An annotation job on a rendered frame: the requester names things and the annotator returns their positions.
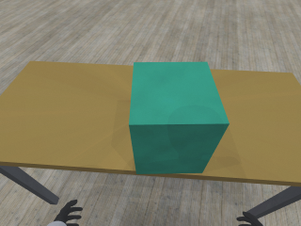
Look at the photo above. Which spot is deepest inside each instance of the carton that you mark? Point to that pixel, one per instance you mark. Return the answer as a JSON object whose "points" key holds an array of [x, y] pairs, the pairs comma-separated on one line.
{"points": [[177, 118]]}

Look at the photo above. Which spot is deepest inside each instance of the right robot hand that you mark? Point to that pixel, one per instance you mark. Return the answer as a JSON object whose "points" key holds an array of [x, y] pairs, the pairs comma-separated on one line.
{"points": [[250, 219]]}

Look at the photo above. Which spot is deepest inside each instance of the left robot hand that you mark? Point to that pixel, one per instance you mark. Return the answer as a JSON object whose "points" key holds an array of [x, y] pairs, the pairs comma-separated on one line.
{"points": [[64, 213]]}

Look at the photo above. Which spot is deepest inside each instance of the table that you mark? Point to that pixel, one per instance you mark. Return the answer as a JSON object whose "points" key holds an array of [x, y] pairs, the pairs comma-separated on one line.
{"points": [[75, 116]]}

